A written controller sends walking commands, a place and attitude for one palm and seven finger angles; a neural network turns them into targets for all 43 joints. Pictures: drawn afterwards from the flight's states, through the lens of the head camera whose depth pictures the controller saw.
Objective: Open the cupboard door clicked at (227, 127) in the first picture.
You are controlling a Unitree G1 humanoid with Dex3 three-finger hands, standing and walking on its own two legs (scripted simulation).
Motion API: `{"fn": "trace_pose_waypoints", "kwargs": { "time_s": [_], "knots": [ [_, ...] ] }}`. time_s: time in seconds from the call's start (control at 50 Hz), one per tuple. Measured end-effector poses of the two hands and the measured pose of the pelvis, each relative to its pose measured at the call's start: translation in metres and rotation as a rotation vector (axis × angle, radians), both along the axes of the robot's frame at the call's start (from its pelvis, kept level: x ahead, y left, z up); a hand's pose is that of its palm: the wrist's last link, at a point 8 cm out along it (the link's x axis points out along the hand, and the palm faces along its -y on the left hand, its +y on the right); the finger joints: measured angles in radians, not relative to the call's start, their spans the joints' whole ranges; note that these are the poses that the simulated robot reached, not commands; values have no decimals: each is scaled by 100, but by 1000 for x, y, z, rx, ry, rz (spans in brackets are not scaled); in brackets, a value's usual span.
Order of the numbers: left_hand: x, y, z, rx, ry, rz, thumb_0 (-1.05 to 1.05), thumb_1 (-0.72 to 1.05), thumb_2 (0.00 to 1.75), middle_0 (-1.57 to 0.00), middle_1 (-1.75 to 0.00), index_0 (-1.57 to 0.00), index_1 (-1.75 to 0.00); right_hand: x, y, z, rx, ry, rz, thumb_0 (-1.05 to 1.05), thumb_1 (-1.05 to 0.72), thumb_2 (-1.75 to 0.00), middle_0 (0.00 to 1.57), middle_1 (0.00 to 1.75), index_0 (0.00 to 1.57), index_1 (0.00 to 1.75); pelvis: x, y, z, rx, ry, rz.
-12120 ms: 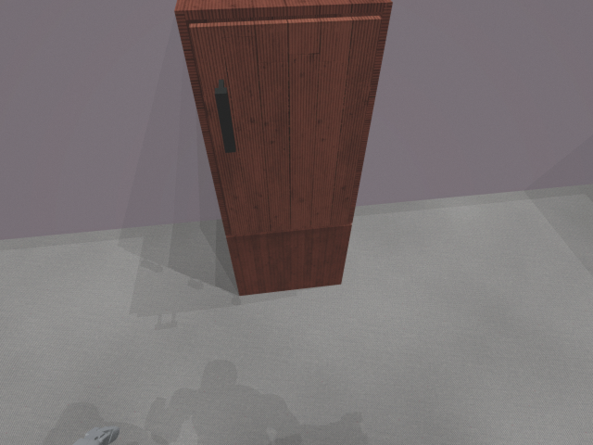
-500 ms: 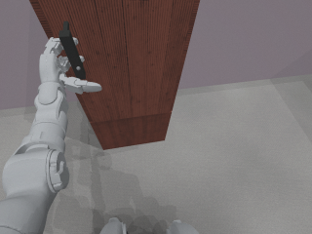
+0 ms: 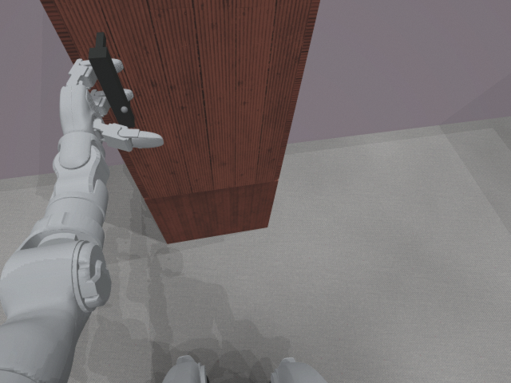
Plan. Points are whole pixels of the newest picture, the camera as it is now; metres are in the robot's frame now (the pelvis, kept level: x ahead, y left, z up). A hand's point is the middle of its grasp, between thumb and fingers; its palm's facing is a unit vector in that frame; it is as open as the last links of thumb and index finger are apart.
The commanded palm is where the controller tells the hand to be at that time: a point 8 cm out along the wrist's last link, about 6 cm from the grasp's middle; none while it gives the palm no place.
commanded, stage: close the thumb around the handle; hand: left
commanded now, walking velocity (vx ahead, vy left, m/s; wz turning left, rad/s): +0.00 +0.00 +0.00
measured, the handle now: (114, 83) +0.58 +0.18 +0.10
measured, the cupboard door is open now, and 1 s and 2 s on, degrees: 0 1 44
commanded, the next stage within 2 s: pull the door open along its arc in 0.72 s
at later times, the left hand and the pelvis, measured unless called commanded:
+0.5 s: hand (129, 108) +0.52 +0.15 +0.11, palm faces +0.12 -0.99 -0.02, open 8.2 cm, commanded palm +0.49 +0.19 +0.10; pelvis +0.00 +0.00 +0.00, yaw +0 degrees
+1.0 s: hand (129, 108) +0.52 +0.15 +0.10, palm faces +0.11 -0.99 -0.01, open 6.0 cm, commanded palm +0.46 +0.19 +0.10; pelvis +0.01 +0.00 +0.00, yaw +0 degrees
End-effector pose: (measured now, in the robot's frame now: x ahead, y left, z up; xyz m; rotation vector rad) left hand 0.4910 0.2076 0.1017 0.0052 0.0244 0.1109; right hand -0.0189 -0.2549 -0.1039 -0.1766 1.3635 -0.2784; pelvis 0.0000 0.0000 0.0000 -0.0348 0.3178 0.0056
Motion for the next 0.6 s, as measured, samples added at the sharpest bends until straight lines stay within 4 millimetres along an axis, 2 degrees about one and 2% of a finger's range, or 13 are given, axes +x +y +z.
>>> {"fn": "trace_pose_waypoints", "kwargs": {
  "time_s": [0.12,0.22,0.6],
  "knots": [
    [2,-6,4,4,-31,-18,-2,-47,32,-30,-120,-30,-120,0,-1,-1,-5,7,7,0,-91,-90,20,30,20,30,0,2,-1,-2,7,4],
    [2,-8,5,2,-25,-1,-2,-33,38,-30,-122,-30,-122,2,1,-3,5,3,12,0,-91,-90,20,30,20,30,0,3,-1,0,6,3],
    [-2,-9,4,10,-27,10,0,63,79,-35,-130,-33,-132,15,3,-6,25,-15,21,0,-91,-90,20,30,20,30,4,1,0,3,-1,5]
  ]
}}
